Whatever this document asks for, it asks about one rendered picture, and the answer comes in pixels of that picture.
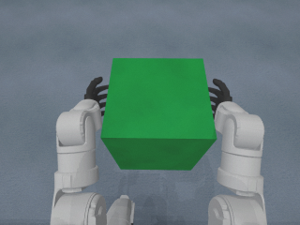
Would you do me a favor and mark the right robot hand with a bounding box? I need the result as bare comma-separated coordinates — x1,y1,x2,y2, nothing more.
208,79,233,119

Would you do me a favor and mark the robot left upper arm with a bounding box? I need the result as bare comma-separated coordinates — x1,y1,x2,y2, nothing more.
51,192,107,225

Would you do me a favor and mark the carton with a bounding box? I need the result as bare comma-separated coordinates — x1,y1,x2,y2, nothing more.
100,58,217,171

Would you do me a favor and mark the robot right upper arm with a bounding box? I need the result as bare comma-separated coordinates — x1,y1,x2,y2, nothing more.
208,194,267,225

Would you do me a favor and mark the robot right forearm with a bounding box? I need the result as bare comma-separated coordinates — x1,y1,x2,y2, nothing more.
214,101,267,225

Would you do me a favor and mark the robot left thigh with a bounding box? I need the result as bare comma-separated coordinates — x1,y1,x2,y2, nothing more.
106,198,135,225

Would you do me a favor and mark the left robot hand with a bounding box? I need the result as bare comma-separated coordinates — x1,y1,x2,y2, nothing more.
84,77,109,116

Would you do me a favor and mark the robot left forearm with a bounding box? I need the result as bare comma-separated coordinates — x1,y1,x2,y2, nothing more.
50,99,103,225

